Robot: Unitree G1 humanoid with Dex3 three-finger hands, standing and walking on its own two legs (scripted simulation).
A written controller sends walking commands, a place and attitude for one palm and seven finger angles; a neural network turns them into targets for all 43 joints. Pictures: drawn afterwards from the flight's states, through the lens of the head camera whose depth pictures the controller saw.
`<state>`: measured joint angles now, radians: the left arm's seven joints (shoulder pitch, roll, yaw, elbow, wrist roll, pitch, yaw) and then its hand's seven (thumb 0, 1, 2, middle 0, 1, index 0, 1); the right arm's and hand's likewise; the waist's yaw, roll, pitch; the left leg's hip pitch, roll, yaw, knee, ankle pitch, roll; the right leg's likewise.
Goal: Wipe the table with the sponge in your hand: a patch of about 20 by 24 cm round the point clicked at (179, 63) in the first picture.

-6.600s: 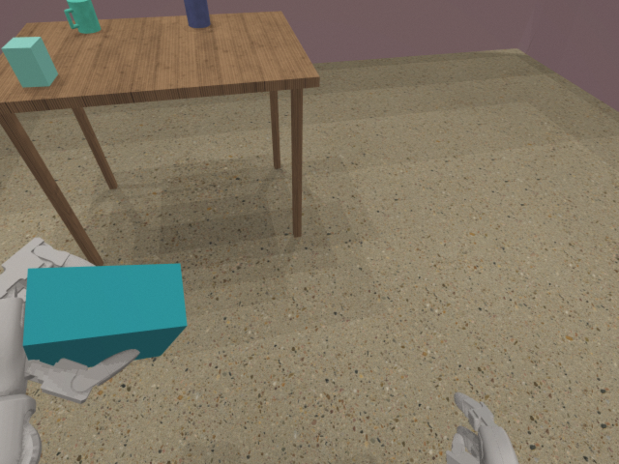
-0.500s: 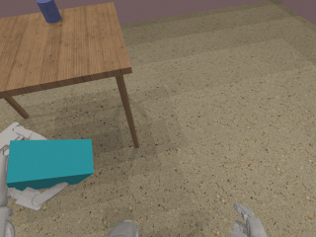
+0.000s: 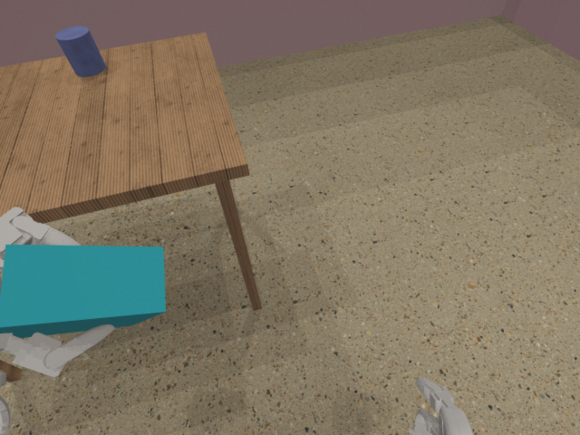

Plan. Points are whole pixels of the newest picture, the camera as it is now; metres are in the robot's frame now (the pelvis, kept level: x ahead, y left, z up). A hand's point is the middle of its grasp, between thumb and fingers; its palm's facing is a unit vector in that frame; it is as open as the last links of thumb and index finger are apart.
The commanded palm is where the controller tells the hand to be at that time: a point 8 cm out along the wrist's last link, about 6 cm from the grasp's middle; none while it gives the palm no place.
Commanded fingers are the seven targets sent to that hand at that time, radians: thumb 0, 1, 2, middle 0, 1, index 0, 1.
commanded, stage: take the last steps up to it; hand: left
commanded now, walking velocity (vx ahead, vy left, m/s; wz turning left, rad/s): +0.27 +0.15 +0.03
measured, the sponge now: (104, 292) +0.23 +0.20 +0.16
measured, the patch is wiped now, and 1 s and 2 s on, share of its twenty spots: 0.00 0.00 0.00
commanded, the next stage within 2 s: come to a stop and stand still in 0.74 s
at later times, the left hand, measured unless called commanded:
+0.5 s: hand (27, 204) +0.32 +0.31 +0.19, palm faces +0.39 -0.80 -0.44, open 10.5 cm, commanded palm +0.25 +0.35 +0.19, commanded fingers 0.00 0.10 1.30 -1.20 -1.60 -1.20 -1.60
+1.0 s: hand (2, 181) +0.36 +0.38 +0.18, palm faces +0.38 -0.82 -0.44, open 10.5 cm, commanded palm +0.30 +0.42 +0.19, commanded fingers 0.00 0.10 1.30 -1.20 -1.60 -1.20 -1.60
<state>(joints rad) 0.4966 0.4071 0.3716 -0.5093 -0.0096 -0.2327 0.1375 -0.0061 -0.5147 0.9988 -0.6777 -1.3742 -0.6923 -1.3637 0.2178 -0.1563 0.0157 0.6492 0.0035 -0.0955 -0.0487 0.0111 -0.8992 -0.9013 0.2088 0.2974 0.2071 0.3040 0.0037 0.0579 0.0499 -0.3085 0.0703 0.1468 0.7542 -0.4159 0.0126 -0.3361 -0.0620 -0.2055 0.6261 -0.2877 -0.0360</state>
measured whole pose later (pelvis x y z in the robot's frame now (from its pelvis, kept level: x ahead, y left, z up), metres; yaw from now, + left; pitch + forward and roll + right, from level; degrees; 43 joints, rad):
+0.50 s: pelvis +0.09 +0.07 +0.01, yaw +0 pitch +1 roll +0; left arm 0.46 0.40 0.40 -0.53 -0.02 -0.23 0.16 -0.01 -0.51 1.00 -0.68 -1.38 -0.69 -1.36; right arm 0.18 -0.14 0.00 0.60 0.01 -0.11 -0.04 0.01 -0.90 -0.90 0.20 0.30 0.20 0.30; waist -0.01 -0.01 0.06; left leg -0.33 0.07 0.15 0.57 -0.24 0.02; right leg -0.42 -0.08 -0.13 0.94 -0.49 0.03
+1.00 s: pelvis +0.14 +0.14 +0.01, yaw +1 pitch -1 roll +0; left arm 0.45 0.43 0.38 -0.55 -0.01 -0.24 0.16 -0.01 -0.52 1.00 -0.68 -1.38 -0.69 -1.36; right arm 0.16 -0.20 -0.04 0.58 -0.01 -0.06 -0.06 0.01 -0.91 -0.90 0.20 0.30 0.20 0.30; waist 0.00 -0.06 0.10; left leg -0.32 0.05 0.13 0.58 -0.24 0.02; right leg -0.35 -0.08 -0.05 0.90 -0.52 0.03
